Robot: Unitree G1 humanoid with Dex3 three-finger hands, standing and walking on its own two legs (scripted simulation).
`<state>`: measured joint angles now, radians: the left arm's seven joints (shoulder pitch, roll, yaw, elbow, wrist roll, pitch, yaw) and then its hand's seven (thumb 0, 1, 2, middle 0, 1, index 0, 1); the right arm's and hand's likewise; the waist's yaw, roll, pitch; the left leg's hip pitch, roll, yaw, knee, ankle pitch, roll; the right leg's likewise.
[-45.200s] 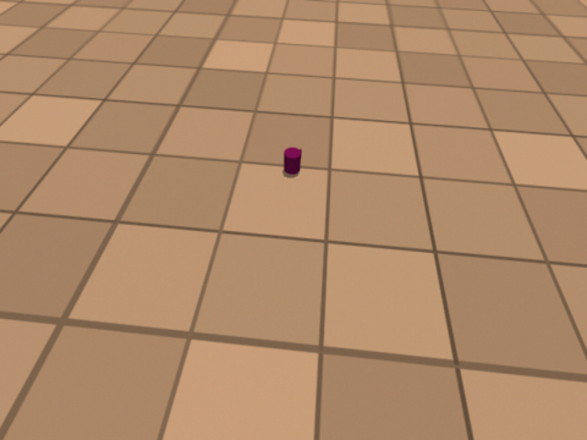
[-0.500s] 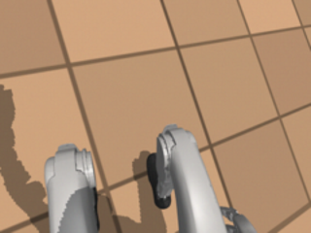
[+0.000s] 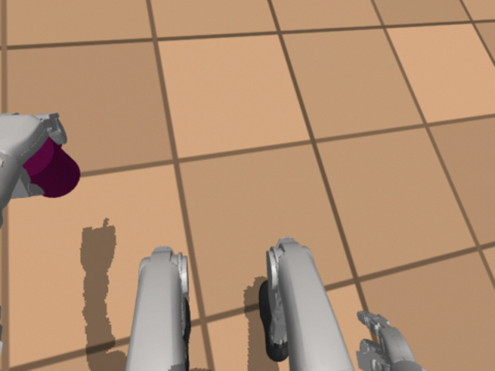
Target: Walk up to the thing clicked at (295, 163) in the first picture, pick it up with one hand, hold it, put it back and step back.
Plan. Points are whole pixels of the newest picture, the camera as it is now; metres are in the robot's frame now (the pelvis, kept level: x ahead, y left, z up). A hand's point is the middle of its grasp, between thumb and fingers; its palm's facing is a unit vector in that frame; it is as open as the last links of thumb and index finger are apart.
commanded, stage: lift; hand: left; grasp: from above
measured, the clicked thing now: (45, 156) +0.46 +0.32 -0.12
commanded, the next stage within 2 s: hold in 0.86 s
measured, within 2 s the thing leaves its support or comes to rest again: neither
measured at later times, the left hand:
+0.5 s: hand out of the picture +0.37 +0.26 +0.11, palm faces -0.45 -0.10 -0.89, open 10.6 cm
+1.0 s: hand out of the picture +0.39 +0.24 +0.18, palm faces -0.45 -0.10 -0.89, open 10.6 cm
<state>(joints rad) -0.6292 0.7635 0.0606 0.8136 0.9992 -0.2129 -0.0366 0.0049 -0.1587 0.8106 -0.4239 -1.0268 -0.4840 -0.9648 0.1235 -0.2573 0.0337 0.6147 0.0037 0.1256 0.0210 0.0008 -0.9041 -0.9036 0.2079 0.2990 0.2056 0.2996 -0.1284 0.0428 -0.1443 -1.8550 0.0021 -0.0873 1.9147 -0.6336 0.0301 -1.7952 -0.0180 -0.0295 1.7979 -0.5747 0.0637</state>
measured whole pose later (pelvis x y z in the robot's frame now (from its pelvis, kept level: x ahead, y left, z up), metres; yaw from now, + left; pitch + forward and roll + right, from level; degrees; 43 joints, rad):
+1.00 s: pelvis +0.07 -0.02 +0.25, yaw +2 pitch +10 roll -1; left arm -0.36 0.44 -0.16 0.88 0.97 -0.03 0.11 0.01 -0.09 0.73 -0.42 -0.97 -0.48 -0.90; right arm 0.26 -0.24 -0.03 0.75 0.05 0.00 -0.06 0.01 -0.90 -0.90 0.21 0.30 0.20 0.30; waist -0.05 0.03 -0.09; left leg -0.63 0.04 0.00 0.83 -0.39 -0.01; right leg -0.64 -0.01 0.02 0.79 -0.34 0.03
